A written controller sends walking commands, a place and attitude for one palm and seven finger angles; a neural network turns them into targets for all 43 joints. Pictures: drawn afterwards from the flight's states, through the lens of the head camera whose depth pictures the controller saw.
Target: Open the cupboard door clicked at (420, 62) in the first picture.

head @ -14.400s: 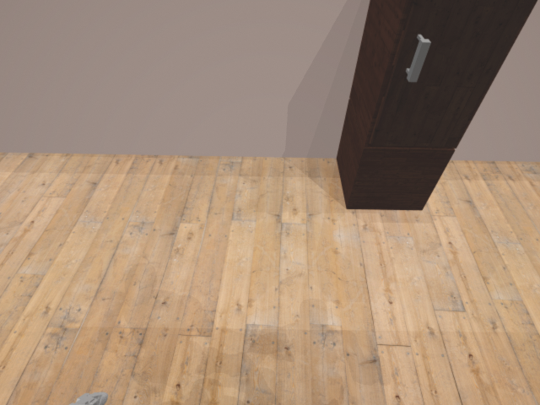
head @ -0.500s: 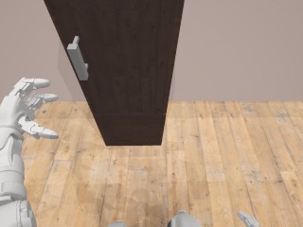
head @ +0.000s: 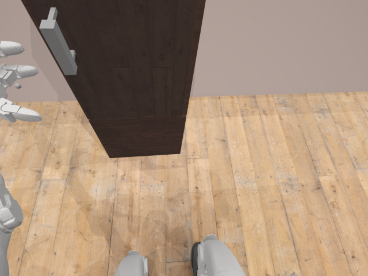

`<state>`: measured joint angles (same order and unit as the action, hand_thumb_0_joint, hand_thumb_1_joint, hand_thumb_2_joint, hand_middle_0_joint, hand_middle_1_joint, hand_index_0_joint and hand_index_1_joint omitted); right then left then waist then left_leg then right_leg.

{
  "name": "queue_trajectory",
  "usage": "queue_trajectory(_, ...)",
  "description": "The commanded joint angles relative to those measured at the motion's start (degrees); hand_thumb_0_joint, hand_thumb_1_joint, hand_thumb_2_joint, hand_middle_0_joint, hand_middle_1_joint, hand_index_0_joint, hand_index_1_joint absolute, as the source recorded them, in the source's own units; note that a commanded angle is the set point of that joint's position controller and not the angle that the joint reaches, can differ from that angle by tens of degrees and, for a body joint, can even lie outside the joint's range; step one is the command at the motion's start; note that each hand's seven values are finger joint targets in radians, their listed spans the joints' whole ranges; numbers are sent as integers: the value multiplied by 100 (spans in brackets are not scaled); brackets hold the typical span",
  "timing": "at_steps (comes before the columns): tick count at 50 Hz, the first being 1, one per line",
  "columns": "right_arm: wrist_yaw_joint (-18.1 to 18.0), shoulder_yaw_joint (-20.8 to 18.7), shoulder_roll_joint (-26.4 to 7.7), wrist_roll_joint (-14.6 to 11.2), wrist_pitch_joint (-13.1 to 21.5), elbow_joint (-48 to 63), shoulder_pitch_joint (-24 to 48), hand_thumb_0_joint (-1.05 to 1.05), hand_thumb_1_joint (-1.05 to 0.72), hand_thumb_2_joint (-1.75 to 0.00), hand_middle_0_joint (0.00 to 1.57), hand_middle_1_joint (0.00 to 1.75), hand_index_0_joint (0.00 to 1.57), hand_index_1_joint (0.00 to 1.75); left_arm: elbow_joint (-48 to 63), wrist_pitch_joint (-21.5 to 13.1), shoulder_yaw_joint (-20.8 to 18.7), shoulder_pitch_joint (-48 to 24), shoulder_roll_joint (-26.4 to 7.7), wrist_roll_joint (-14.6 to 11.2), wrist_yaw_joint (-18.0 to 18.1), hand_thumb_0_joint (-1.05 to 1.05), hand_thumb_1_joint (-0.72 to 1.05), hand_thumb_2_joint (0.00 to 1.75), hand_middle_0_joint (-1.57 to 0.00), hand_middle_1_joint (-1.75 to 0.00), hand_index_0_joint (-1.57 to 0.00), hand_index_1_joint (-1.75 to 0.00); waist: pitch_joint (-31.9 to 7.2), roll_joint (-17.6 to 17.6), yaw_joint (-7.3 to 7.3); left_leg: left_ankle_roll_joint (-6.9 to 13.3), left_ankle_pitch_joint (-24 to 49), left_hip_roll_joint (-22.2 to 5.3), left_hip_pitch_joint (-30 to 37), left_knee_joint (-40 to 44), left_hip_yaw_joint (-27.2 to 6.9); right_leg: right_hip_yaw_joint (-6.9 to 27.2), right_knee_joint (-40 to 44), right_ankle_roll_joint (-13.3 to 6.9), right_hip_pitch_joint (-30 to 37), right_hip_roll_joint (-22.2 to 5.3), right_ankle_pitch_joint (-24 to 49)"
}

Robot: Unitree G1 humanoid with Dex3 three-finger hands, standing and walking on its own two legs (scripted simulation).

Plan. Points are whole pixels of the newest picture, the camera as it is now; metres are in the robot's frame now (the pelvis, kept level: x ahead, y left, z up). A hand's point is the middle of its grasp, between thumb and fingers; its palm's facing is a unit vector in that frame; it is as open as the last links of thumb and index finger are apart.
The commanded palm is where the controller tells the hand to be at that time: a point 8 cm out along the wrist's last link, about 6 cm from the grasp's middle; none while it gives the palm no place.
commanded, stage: move the hooked fingers beside the handle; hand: left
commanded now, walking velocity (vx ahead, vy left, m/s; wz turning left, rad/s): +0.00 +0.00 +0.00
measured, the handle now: (62, 42) +0.61 +0.25 +0.08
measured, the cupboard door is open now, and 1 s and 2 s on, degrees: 0 0 0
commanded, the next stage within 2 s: slide the fingers in behind the handle in 1.34 s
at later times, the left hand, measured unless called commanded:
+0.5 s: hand (22, 52) +0.56 +0.31 +0.10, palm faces +0.01 -1.00 -0.02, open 14.0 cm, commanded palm +0.55 +0.35 +0.09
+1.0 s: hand (26, 52) +0.58 +0.31 +0.08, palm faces +0.02 -1.00 -0.01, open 13.9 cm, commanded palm +0.56 +0.34 +0.08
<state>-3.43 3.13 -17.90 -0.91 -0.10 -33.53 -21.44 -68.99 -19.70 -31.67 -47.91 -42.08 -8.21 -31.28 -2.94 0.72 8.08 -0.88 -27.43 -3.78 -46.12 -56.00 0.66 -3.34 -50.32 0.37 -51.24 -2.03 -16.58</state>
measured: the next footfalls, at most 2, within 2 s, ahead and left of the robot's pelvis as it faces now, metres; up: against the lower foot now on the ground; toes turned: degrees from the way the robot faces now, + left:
none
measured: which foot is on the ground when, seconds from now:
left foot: down 0.00-1.00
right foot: down 0.00-1.00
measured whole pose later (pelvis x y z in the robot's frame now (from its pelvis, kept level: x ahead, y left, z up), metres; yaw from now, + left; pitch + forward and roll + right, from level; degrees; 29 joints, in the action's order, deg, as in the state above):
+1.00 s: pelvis +0.04 +0.02 -0.01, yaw -2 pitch +27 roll -5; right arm 0.4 5.1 -16.3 1.0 -8.7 -30.7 -25.4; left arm -71.6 -14.3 -35.0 -60.1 -52.8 -2.4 -30.3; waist -3.3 -0.7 13.9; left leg 0.2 -31.4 -5.3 -55.2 -59.7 -0.9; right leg -4.6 -49.6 1.7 -58.1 -0.4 -18.1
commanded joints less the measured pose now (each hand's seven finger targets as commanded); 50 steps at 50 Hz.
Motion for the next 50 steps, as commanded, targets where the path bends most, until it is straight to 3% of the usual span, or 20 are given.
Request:
queue_trajectory(1, -37, -402, -1027, 66, -17, 345, -955, 0, -90, -90, 20, 30, 20, 30, 1114, -320, -342, -2309, -2055, -140, -11, 0, -50, 30, -30, -120, -30, -120, -2881, -895, 3, 214, 1988, 285, 666, 726, -101, 276, 318, -130, 2098, 338, 1257)
queue_trajectory(3, -37, -365, -1044, 57, -77, 340, -967, 0, -90, -90, 20, 30, 20, 30, 885, -220, -322, -2487, -2174, -62, 7, 0, -50, 30, -30, -120, -30, -120, -2575, -771, 96, 238, 1714, 277, 373, 711, -89, 301, 382, -97, 2006, 329, 1074)
queue_trajectory(6, -22, -343, -1062, 98, -171, 354, -1069, 0, -90, -90, 20, 30, 20, 30, 964, -208, -417, -2711, -2493, 84, 44, 0, -50, 30, -30, -120, -30, -120, -2775, -1139, 71, 218, 1941, 268, 570, 706, -135, 242, 313, -146, 1908, 354, 1133)
queue_trajectory(9, -19, -292, -1067, 109, -225, 325, -1109, 0, -90, -90, 20, 30, 20, 30, 787, -167, -247, -3145, -2496, 207, 108, 0, -50, 30, -30, -120, -30, -120, -2555, -1101, 269, 236, 1727, 243, 401, 666, -182, 220, 347, -122, 1662, 358, 880)
queue_trajectory(12, -21, -298, -1107, 143, -289, 315, -1232, 0, -90, -90, 20, 30, 20, 30, 764, -203, -406, -3259, -2740, 225, 95, 0, -50, 30, -30, -120, -30, -120, -2928, -1255, 290, 219, 2138, 218, 661, 580, -229, 178, 268, -142, 1613, 379, 1113)
queue_trajectory(15, 1, -250, -1095, 153, -360, 323, -1307, 0, -90, -90, 20, 30, 20, 30, 494, -100, -208, -3339, -2589, 292, 54, 0, -50, 30, -30, -120, -30, -120, -2723, -1380, 387, 202, 2288, 201, 681, 558, -272, 111, 248, -164, 1378, 395, 1151)
queue_trajectory(18, -3, -181, -1117, 150, -427, 315, -1349, 0, -90, -90, 20, 30, 20, 30, 297, 66, -162, -3732, -2804, 426, 90, 0, -50, 30, -30, -120, -30, -120, -2587, -1253, 557, 239, 2090, 173, 377, 478, -293, 107, 255, -114, 1253, 393, 1027)
queue_trajectory(21, 12, -197, -1134, 206, -483, 328, -1510, 0, -90, -90, 20, 30, 20, 30, 558, 7, -351, -3928, -3131, 531, 138, 0, -50, 30, -30, -120, -30, -120, -3231, -1711, 526, 167, 2723, 142, 863, 376, -379, 58, 119, -145, 1171, 407, 1278)
queue_trajectory(25, 38, -131, -1141, 216, -573, 317, -1585, 0, -90, -90, 20, 30, 20, 30, 258, 102, -252, -4132, -3135, 589, 143, 0, -50, 30, -30, -120, -30, -120, -2936, -1574, 699, 180, 2831, 106, 722, 271, -425, -4, 100, -153, 954, 446, 1319)
queue_trajectory(27, 46, -94, -1136, 222, -614, 289, -1620, 0, -90, -90, 20, 30, 20, 30, 214, 199, -64, -4382, -3099, 704, 161, 0, -50, 30, -30, -120, -30, -120, -2867, -1830, 794, 168, 2861, 81, 750, 240, -438, -16, 107, -131, 741, 436, 1247)
queue_trajectory(31, 132, -147, -1132, 260, -704, 347, -1779, 0, -90, -90, 20, 30, 20, 30, 436, 216, -403, -3885, -3286, 691, 157, 0, -50, 30, -30, -120, -30, -120, -3496, -2041, 582, 61, 3801, 32, 1252, 159, -516, -85, -9, -160, 846, 474, 1617)
queue_trajectory(34, 193, -177, -1130, 264, -779, 410, -1787, 0, -90, -90, 20, 30, 20, 30, 487, 291, -527, -3563, -3326, 631, 119, 0, -50, 30, -30, -120, -30, -120, -3339, -1678, 550, 165, 3674, 52, 897, 124, -388, -42, 34, -137, 1166, 508, 1906)
queue_trajectory(36, 223, -179, -1112, 239, -821, 420, -1784, 0, -90, -90, 20, 30, 20, 30, 566, 325, -490, -3526, -3260, 622, 98, 0, -50, 30, -30, -120, -30, -120, -3255, -1834, 532, 158, 3728, 53, 956, 159, -406, -68, 40, -148, 1098, 520, 1896)
queue_trajectory(38, 243, -210, -1124, 246, -839, 464, -1799, 0, -90, -90, 20, 30, 20, 30, 637, 348, -630, -3344, -3376, 611, 112, 0, -50, 30, -30, -120, -30, -120, -3306, -1588, 500, 204, 3571, 76, 793, 146, -366, -47, 40, -135, 1304, 532, 1964)
queue_trajectory(40, 251, -214, -1090, 241, -856, 458, -1808, 0, -90, -90, 20, 30, 20, 30, 907, 274, -488, -3484, -3152, 540, 94, 0, -50, 30, -30, -120, -30, -120, -3296, -1895, 536, 175, 3843, 61, 1082, 177, -401, -66, 56, -158, 1155, 537, 2008)
queue_trajectory(43, 277, -259, -1104, 262, -855, 376, -1820, 0, -90, -90, 20, 30, 20, 30, 1119, 172, -627, -3577, -3256, 486, 102, 0, -50, 30, -30, -120, -30, -120, -3442, -1939, 527, 141, 4011, 35, 1287, 122, -434, -65, 57, -148, 1159, 552, 2044)
queue_trajectory(44, 299, -278, -1086, 260, -854, 375, -1832, 0, -90, -90, 20, 30, 20, 30, 1179, 153, -588, -3514, -3114, 449, 101, 0, -50, 30, -30, -120, -30, -120, -3558, -1952, 516, 153, 4062, 45, 1372, 111, -415, -52, 65, -147, 1206, 563, 2121)
queue_trajectory(45, 299, -284, -1087, 263, -846, 399, -1825, 0, -90, -90, 20, 30, 20, 30, 1260, 122, -608, -3465, -3094, 422, 93, 0, -50, 30, -30, -120, -30, -120, -3571, -2154, 487, 123, 4343, 35, 1537, 97, -440, -65, 44, -181, 1115, 564, 2181)
queue_trajectory(48, 315, -270, -1068, 246, -853, 354, -1770, 0, -90, -90, 20, 30, 20, 30, 925, 228, -475, -3281, -2892, 410, 113, 0, -50, 30, -30, -120, -30, -120, -3148, -1695, 545, 171, 3986, 48, 1223, 118, -399, -61, 116, -135, 1183, 569, 2137)
queue_trajectory(50, 284, -256, -1065, 230, -859, 387, -1714, 0, -90, -90, 20, 30, 20, 30, 1098, 204, -464, -3468, -2958, 425, 127, 0, -50, 30, -30, -120, -30, -120, -3182, -1935, 516, 174, 3898, 80, 1186, 161, -386, -46, 96, -163, 1267, 546, 2154)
